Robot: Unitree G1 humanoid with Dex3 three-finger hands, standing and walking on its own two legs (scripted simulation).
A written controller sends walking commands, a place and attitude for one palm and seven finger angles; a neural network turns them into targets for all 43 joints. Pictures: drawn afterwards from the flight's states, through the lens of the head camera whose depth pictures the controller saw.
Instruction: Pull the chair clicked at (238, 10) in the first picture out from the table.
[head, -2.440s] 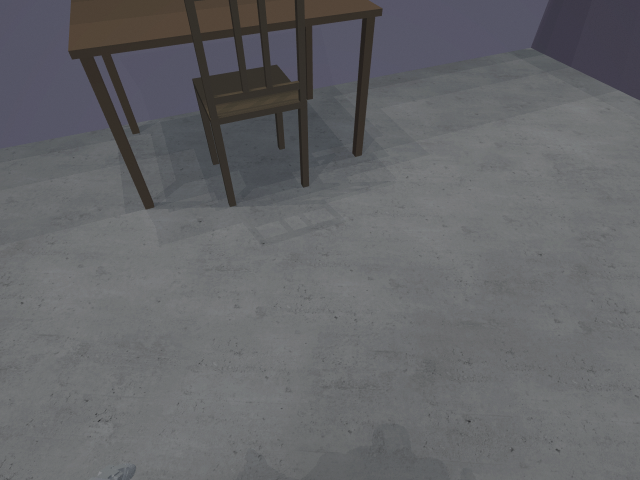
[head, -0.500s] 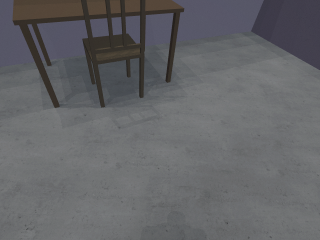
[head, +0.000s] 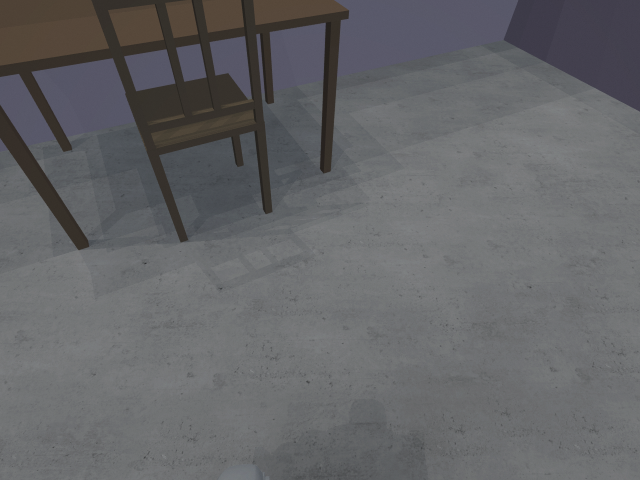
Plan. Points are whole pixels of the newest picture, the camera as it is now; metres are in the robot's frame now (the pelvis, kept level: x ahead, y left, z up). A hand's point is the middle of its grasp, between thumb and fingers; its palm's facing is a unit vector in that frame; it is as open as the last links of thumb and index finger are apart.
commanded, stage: walk to a spot facing it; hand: left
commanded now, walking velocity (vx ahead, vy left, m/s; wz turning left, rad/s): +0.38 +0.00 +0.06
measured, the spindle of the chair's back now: (175, 64) +1.17 +0.44 -0.05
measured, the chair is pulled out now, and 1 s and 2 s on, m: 0.00 0.00 0.00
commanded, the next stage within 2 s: turn to face it in 0.92 s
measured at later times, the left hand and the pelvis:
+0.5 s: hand (165, 439) +0.21 +0.24 -0.17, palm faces +0.06 -0.99 -0.14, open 7.3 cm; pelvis +0.22 +0.06 +0.02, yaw -1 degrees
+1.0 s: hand (242, 268) +0.52 +0.16 -0.15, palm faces -0.02 -0.97 -0.22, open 7.1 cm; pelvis +0.43 -0.02 +0.01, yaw -3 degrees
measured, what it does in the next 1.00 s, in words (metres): walks ahead: left foot, then right foot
